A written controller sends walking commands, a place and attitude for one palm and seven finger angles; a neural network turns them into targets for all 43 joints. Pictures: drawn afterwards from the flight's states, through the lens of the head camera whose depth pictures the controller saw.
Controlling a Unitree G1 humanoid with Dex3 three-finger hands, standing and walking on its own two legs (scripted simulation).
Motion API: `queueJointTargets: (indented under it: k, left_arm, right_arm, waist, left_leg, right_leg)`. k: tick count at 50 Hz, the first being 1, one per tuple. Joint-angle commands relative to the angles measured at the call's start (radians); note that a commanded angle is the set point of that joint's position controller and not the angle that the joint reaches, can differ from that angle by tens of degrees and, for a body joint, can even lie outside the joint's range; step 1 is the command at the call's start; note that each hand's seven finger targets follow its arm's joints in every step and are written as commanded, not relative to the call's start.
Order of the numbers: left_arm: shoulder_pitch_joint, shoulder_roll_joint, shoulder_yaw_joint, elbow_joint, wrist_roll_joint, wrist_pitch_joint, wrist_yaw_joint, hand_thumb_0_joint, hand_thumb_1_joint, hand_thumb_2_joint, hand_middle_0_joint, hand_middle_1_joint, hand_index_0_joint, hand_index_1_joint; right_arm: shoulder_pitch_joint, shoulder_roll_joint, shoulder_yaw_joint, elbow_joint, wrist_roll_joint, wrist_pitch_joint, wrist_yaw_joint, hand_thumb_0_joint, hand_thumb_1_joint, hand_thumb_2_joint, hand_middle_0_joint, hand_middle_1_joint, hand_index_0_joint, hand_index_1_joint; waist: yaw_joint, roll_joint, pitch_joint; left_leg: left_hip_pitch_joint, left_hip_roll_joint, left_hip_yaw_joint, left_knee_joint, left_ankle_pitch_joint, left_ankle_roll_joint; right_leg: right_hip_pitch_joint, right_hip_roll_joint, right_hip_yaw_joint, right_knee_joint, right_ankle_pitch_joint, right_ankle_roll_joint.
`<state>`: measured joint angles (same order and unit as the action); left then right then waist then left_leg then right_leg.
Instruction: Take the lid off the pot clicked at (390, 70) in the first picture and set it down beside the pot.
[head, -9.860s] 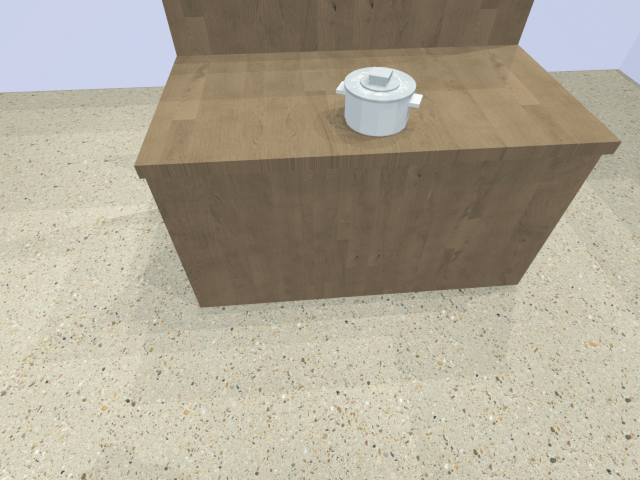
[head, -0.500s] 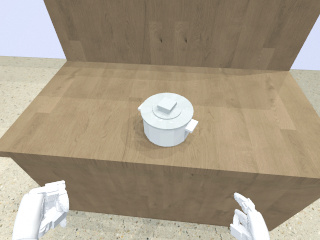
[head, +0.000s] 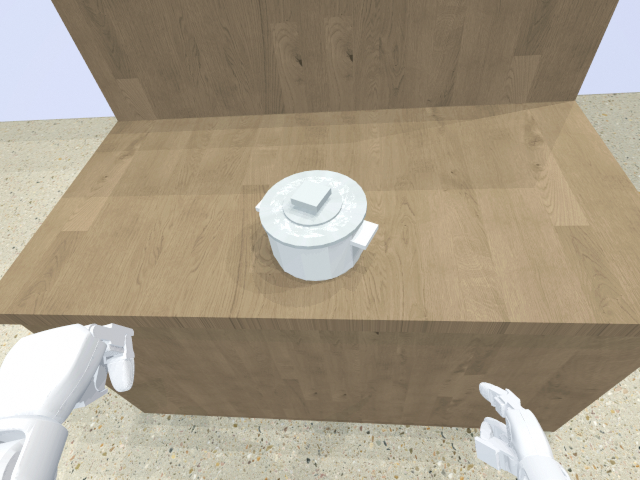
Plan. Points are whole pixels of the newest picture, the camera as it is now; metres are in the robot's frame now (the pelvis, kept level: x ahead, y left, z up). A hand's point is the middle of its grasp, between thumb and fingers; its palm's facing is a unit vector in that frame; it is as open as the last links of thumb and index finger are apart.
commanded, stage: reach forward and open the fingers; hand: left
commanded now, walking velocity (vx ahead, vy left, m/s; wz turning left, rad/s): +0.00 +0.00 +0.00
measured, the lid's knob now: (311, 195) +0.53 +0.09 +0.04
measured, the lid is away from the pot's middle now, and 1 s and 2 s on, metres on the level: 0.00 0.00 0.00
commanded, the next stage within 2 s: move the open hand above the knob in 0.86 s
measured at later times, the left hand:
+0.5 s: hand (103, 353) +0.21 +0.27 +0.09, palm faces -0.20 -0.08 -0.98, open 7.2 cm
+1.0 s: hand (106, 310) +0.26 +0.29 +0.10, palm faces -0.18 -0.10 -0.98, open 10.3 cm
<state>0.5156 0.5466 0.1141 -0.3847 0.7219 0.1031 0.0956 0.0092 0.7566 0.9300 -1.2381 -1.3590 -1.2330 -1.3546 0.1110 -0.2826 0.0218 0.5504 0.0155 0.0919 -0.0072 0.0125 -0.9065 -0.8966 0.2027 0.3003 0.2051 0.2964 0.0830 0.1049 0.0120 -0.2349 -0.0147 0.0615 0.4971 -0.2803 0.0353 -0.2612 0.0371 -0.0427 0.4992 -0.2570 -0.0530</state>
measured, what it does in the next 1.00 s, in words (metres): stands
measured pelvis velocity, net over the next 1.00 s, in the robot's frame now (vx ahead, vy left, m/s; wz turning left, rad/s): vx -0.02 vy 0.04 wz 0.06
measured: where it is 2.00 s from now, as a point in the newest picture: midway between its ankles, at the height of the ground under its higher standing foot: outside the picture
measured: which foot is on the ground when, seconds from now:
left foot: down 0.00-1.00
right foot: down 0.00-1.00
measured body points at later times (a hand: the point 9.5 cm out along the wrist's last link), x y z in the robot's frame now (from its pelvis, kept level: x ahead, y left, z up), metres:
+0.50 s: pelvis -0.01 +0.02 +0.01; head +0.01 -0.03 +0.45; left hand +0.22 +0.28 +0.15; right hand +0.20 -0.20 -0.10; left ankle -0.01 +0.10 -0.74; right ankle +0.00 -0.08 -0.74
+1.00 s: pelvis -0.02 +0.04 +0.01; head -0.01 +0.00 +0.45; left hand +0.27 +0.29 +0.15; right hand +0.18 -0.17 -0.10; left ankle -0.01 +0.10 -0.74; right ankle +0.00 -0.08 -0.74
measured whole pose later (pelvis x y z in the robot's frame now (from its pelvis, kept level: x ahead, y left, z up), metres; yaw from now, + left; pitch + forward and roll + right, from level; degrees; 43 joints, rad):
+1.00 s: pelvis -0.02 +0.04 +0.01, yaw +3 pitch -1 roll -1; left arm -0.09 0.56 -0.07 -0.01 0.82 0.10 -0.23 0.00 -0.30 1.40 -0.83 -0.09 -0.82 -0.08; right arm 0.14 -0.28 0.02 0.57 0.05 0.12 0.04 0.01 -0.91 -0.90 0.20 0.30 0.20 0.30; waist 0.05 0.12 0.02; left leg -0.18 -0.09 0.03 0.39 -0.19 0.10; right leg -0.20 -0.04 -0.07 0.41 -0.19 0.01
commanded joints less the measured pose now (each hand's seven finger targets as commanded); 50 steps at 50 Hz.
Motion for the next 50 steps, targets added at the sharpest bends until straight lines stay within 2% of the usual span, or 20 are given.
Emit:
queueJointTargets:
  k: [1, 5, 10, 12, 16, 18, 20, 23, 24, 27, 32, 33, 37, 38, 40, 43, 45, 47, 48, 50]
  left_arm:
    - [-0.057, 0.241, 0.144, -0.055, 0.077, 0.005, -0.040, 0.000, 0.499, 1.087, -1.147, -1.039, -1.147, -1.039]
    - [-0.187, 0.236, 0.081, -0.003, 0.010, -0.015, -0.168, 0.000, 0.370, 1.161, -1.102, -0.897, -1.102, -0.897]
    - [-0.347, 0.421, 0.202, -0.112, 0.029, -0.099, -0.232, 0.000, 0.221, 1.219, -1.041, -0.720, -1.041, -0.720]
    - [-0.297, 0.441, 0.256, -0.050, 0.044, -0.118, -0.228, 0.000, 0.166, 1.229, -1.014, -0.649, -1.014, -0.649]
    - [-0.319, 0.275, 0.131, 0.123, 0.017, -0.115, -0.234, 0.000, 0.056, 1.251, -0.962, -0.507, -0.962, -0.507]
    - [-0.410, 0.231, 0.062, 0.050, 0.003, -0.110, -0.241, 0.000, -0.002, 1.270, -0.936, -0.436, -0.936, -0.436]
    - [-0.487, 0.263, 0.050, -0.049, 0.014, -0.119, -0.233, 0.000, -0.061, 1.292, -0.912, -0.365, -0.912, -0.365]
    - [-0.592, 0.415, 0.148, -0.080, 0.084, -0.131, -0.217, 0.000, -0.149, 1.322, -0.874, -0.258, -0.874, -0.258]
    - [-0.576, 0.444, 0.191, 0.029, 0.097, -0.126, -0.208, 0.000, -0.177, 1.331, -0.862, -0.223, -0.862, -0.223]
    - [-0.562, 0.395, 0.193, 0.202, 0.089, -0.092, -0.204, 0.000, -0.265, 1.361, -0.824, -0.116, -0.824, -0.116]
    - [-0.634, 0.115, -0.105, 0.057, 0.023, -0.069, -0.247, 0.000, -0.301, 1.389, -0.815, -0.081, -0.815, -0.081]
    - [-0.677, 0.157, -0.110, 0.008, 0.036, -0.074, -0.258, 0.000, -0.303, 1.394, -0.815, -0.081, -0.815, -0.081]
    - [-0.807, 0.523, 0.203, 0.145, 0.154, -0.069, -0.231, 0.000, -0.307, 1.405, -0.817, -0.081, -0.817, -0.081]
    - [-0.900, 0.480, 0.151, 0.186, 0.173, -0.070, -0.236, 0.000, -0.307, 1.405, -0.817, -0.081, -0.817, -0.081]
    - [-0.892, 0.383, 0.102, 0.278, 0.130, -0.070, -0.227, 0.000, -0.307, 1.404, -0.817, -0.081, -0.817, -0.081]
    - [-0.815, 0.169, -0.068, 0.211, 0.037, -0.058, -0.255, 0.000, -0.307, 1.404, -0.817, -0.081, -0.817, -0.081]
    - [-0.740, 0.099, -0.154, 0.196, 0.027, -0.036, -0.281, 0.000, -0.310, 1.412, -0.818, -0.081, -0.818, -0.081]
    - [-0.797, 0.174, -0.114, 0.185, 0.084, -0.017, -0.294, 0.000, -0.314, 1.423, -0.820, -0.081, -0.820, -0.081]
    - [-0.934, 0.280, -0.069, 0.164, 0.127, -0.017, -0.298, 0.000, -0.316, 1.429, -0.821, -0.081, -0.821, -0.081]
    - [-1.130, 0.372, -0.019, 0.200, 0.149, -0.011, -0.281, 0.000, -0.316, 1.429, -0.821, -0.081, -0.821, -0.081]
  right_arm:
    - [-0.171, -0.082, -0.030, -0.162, 0.024, -0.027, -0.010, 0.000, -0.900, -0.900, 0.200, 0.300, 0.200, 0.300]
    - [-0.162, -0.101, -0.041, -0.150, 0.037, -0.024, -0.019, 0.000, -0.900, -0.900, 0.200, 0.300, 0.200, 0.300]
    - [-0.143, -0.098, -0.036, -0.157, 0.022, -0.057, -0.042, 0.000, -0.900, -0.900, 0.200, 0.300, 0.200, 0.300]
    - [-0.144, -0.093, -0.036, -0.156, 0.026, -0.062, -0.036, 0.000, -0.900, -0.900, 0.200, 0.300, 0.200, 0.300]
    - [-0.113, -0.103, -0.044, -0.138, 0.036, -0.024, -0.008, 0.000, -0.900, -0.900, 0.200, 0.300, 0.200, 0.300]
    - [-0.133, -0.101, -0.047, -0.164, 0.040, -0.031, 0.004, 0.000, -0.900, -0.900, 0.200, 0.300, 0.200, 0.300]
    - [-0.147, -0.099, -0.053, -0.171, 0.035, -0.041, 0.003, 0.000, -0.900, -0.900, 0.200, 0.300, 0.200, 0.300]
    - [-0.139, -0.086, -0.041, -0.160, 0.022, -0.066, -0.006, 0.000, -0.900, -0.900, 0.200, 0.300, 0.200, 0.300]
    - [-0.125, -0.094, -0.046, -0.129, 0.022, -0.054, -0.009, 0.000, -0.900, -0.900, 0.200, 0.300, 0.200, 0.300]
    - [-0.125, -0.102, -0.042, -0.120, 0.042, -0.027, -0.001, 0.000, -0.900, -0.900, 0.200, 0.300, 0.200, 0.300]
    - [-0.173, -0.089, -0.050, -0.185, 0.051, -0.049, 0.029, 0.000, -0.900, -0.900, 0.200, 0.300, 0.200, 0.300]
    - [-0.160, -0.089, -0.045, -0.174, 0.043, -0.053, 0.031, 0.000, -0.900, -0.900, 0.200, 0.300, 0.200, 0.300]
    - [-0.124, -0.121, -0.039, -0.117, 0.030, -0.036, 0.012, 0.000, -0.900, -0.900, 0.200, 0.300, 0.200, 0.300]
    - [-0.137, -0.093, -0.021, -0.107, 0.030, -0.030, 0.005, 0.000, -0.900, -0.900, 0.200, 0.300, 0.200, 0.300]
    - [-0.122, -0.093, -0.028, -0.100, 0.040, -0.019, 0.003, 0.000, -0.900, -0.900, 0.200, 0.300, 0.200, 0.300]
    - [-0.138, -0.087, -0.039, -0.146, 0.048, -0.031, 0.031, 0.000, -0.900, -0.900, 0.200, 0.300, 0.200, 0.300]
    - [-0.123, -0.098, -0.053, -0.153, 0.043, -0.027, 0.046, 0.000, -0.900, -0.900, 0.200, 0.300, 0.200, 0.300]
    - [-0.130, -0.108, -0.051, -0.160, 0.047, -0.025, 0.049, 0.000, -0.900, -0.900, 0.200, 0.300, 0.200, 0.300]
    - [-0.126, -0.111, -0.040, -0.147, 0.041, -0.019, 0.040, 0.000, -0.900, -0.900, 0.200, 0.300, 0.200, 0.300]
    - [-0.119, -0.115, -0.036, -0.115, 0.040, -0.022, 0.017, 0.000, -0.900, -0.900, 0.200, 0.300, 0.200, 0.300]
  waist:
    - [0.000, -0.096, -0.197]
    - [-0.046, -0.149, -0.128]
    - [-0.029, -0.053, -0.255]
    - [-0.017, -0.026, -0.206]
    - [-0.036, -0.064, -0.060]
    - [-0.043, -0.042, -0.119]
    - [-0.039, -0.002, -0.202]
    - [-0.017, -0.003, -0.326]
    - [-0.020, -0.012, -0.250]
    - [-0.020, -0.063, -0.129]
    - [-0.051, -0.003, -0.176]
    - [-0.045, -0.007, -0.251]
    - [-0.021, -0.028, -0.208]
    - [-0.020, -0.032, -0.215]
    - [-0.029, -0.050, -0.138]
    - [-0.037, -0.010, -0.203]
    - [-0.051, -0.013, -0.196]
    - [-0.064, -0.038, -0.193]
    - [-0.057, -0.048, -0.235]
    - [-0.063, -0.019, -0.219]
  left_leg:
    - [0.007, -0.006, -0.074, -0.044, 0.242, 0.019]
    - [0.002, -0.011, -0.066, -0.048, 0.234, 0.033]
    - [0.078, -0.019, -0.081, -0.047, 0.336, 0.043]
    - [0.084, -0.015, -0.087, -0.045, 0.356, 0.037]
    - [0.036, -0.010, -0.082, -0.084, 0.273, 0.021]
    - [0.053, -0.012, -0.083, -0.095, 0.241, 0.021]
    - [0.100, -0.014, -0.098, -0.108, 0.251, 0.025]
    - [0.119, -0.008, -0.118, -0.105, 0.282, 0.028]
    - [0.100, -0.004, -0.120, -0.121, 0.266, 0.025]
    - [0.048, -0.002, -0.116, -0.139, 0.227, 0.014]
    - [0.143, 0.011, -0.151, -0.150, 0.231, 0.009]
    - [0.170, 0.019, -0.166, -0.170, 0.241, 0.006]
    - [0.083, 0.028, -0.176, -0.182, 0.192, 0.010]
    - [0.068, 0.021, -0.173, -0.188, 0.190, 0.007]
    - [0.066, 0.019, -0.168, -0.188, 0.175, 0.002]
    - [0.151, 0.025, -0.193, -0.183, 0.229, -0.012]
    - [0.172, 0.033, -0.206, -0.181, 0.255, -0.023]
    - [0.145, 0.035, -0.191, -0.167, 0.234, -0.009]
    - [0.130, 0.032, -0.193, -0.186, 0.205, -0.008]
    - [0.114, 0.025, -0.202, -0.188, 0.149, -0.003]
  right_leg:
    - [0.155, -0.062, 0.118, -0.087, 0.236, 0.029]
    - [0.139, -0.074, 0.101, -0.110, 0.303, 0.055]
    - [0.202, -0.084, 0.084, -0.106, 0.392, 0.062]
    - [0.184, -0.072, 0.092, -0.116, 0.395, 0.043]
    - [0.091, -0.065, 0.043, -0.149, 0.264, 0.038]
    - [0.109, -0.071, 0.042, -0.148, 0.211, 0.038]
    - [0.137, -0.067, 0.043, -0.148, 0.196, 0.041]
    - [0.204, -0.066, 0.050, -0.119, 0.196, 0.034]
    - [0.177, -0.058, 0.043, -0.135, 0.179, 0.029]
    - [0.142, -0.047, 0.033, -0.151, 0.145, 0.017]
    - [0.083, -0.049, 0.014, -0.135, 0.125, 0.022]
    - [0.109, -0.054, 0.008, -0.135, 0.122, 0.030]
    - [0.159, -0.036, 0.025, -0.124, 0.091, 0.011]
    - [0.154, -0.045, 0.015, -0.123, 0.071, 0.012]
    - [0.105, -0.044, 0.005, -0.138, 0.058, 0.011]
    - [0.080, -0.050, -0.005, -0.120, 0.108, 0.019]
    - [0.062, -0.050, -0.004, -0.126, 0.125, 0.026]
    - [0.074, -0.037, 0.006, -0.117, 0.119, 0.019]
    - [0.100, -0.043, 0.004, -0.122, 0.106, 0.020]
    - [0.092, -0.045, 0.010, -0.120, 0.073, 0.015]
